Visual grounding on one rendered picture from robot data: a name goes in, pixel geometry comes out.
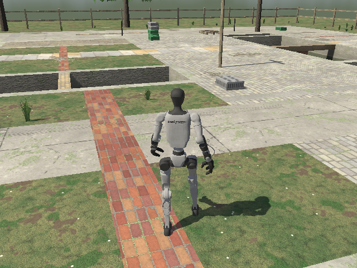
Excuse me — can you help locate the robot right thigh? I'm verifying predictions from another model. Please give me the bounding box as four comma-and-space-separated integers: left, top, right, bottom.
186, 155, 197, 185

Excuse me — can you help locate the left robot forearm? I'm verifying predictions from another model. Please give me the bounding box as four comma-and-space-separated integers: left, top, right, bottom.
151, 135, 158, 150

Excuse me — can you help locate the right robot forearm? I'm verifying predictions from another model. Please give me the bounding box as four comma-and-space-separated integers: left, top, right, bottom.
199, 135, 212, 162

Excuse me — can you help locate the left robot upper arm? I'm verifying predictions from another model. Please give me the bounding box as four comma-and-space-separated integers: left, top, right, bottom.
152, 112, 166, 142

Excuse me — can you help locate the left robot hand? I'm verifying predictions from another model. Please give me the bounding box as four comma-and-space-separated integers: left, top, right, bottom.
151, 147, 164, 157

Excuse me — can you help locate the right robot upper arm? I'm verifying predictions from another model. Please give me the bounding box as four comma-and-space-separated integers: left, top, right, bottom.
189, 112, 204, 144

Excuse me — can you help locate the right robot hand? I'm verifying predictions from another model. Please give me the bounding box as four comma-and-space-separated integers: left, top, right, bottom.
201, 160, 214, 175

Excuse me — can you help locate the left robot foot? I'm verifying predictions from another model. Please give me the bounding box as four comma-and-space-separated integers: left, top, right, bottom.
163, 222, 172, 236

